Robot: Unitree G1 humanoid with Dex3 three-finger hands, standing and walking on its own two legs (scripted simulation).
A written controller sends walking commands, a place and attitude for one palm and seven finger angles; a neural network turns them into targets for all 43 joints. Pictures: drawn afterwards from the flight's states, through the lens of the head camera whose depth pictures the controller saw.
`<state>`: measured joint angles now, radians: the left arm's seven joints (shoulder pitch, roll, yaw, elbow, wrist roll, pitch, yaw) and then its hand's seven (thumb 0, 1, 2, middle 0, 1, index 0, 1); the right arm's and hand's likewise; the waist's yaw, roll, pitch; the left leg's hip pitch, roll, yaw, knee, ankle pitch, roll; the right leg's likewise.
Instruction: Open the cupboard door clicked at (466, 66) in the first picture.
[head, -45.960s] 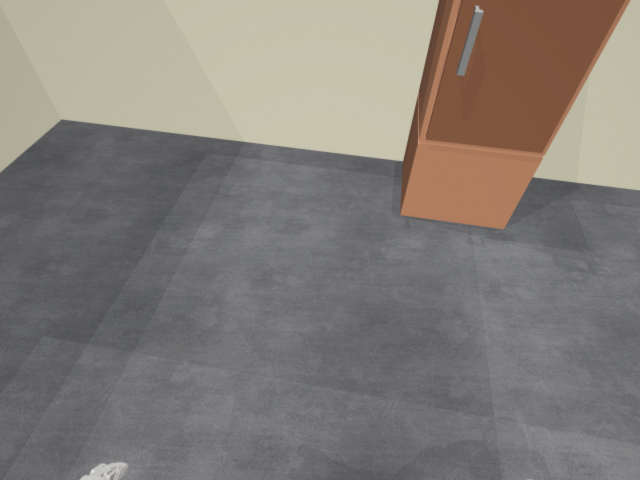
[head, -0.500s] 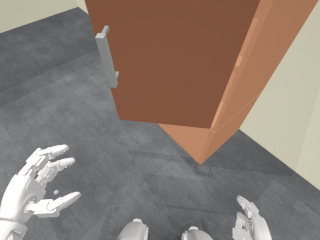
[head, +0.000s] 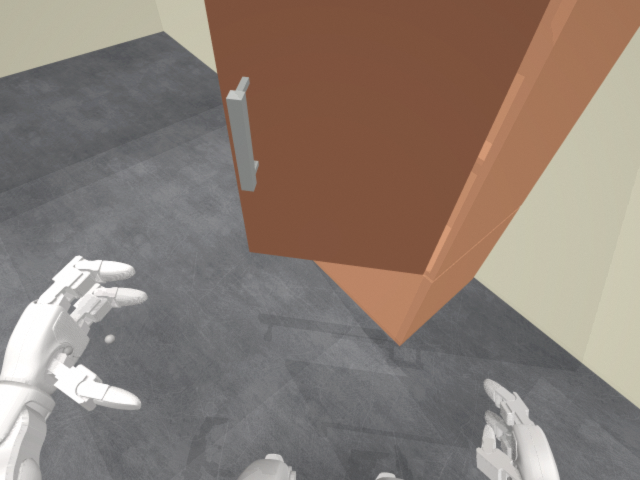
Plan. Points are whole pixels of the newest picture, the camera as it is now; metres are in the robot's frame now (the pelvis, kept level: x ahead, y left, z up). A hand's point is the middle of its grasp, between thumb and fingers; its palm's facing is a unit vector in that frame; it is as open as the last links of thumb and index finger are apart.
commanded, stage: raise the hand with hooked fingers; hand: left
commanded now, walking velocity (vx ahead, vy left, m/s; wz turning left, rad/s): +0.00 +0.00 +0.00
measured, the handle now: (246, 137) +0.59 +0.17 +0.08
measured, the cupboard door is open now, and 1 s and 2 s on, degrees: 42 42 42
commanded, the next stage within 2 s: move the hooked fingers beside the handle in 0.78 s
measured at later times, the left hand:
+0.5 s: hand (104, 292) +0.29 +0.27 +0.08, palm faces -0.05 -1.00 -0.02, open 13.9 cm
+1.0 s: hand (113, 289) +0.30 +0.26 +0.09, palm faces -0.04 -1.00 -0.02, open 13.9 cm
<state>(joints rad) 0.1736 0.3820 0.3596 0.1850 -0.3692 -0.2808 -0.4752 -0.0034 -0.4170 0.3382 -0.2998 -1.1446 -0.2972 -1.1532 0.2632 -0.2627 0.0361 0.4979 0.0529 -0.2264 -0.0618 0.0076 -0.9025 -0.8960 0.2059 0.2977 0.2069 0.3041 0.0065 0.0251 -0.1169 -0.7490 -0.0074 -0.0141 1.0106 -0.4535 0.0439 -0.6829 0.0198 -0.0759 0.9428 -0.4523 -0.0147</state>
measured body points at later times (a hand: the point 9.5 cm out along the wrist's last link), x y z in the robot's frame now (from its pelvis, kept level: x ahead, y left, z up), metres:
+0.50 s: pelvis +0.00 +0.00 +0.01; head +0.05 +0.01 +0.46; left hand +0.29 +0.33 +0.09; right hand +0.15 -0.26 -0.06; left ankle +0.03 +0.09 -0.68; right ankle +0.01 -0.12 -0.68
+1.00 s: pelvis +0.00 -0.01 +0.01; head +0.05 +0.00 +0.46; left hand +0.29 +0.31 +0.09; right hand +0.17 -0.25 -0.06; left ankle +0.03 +0.09 -0.68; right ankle +0.01 -0.12 -0.68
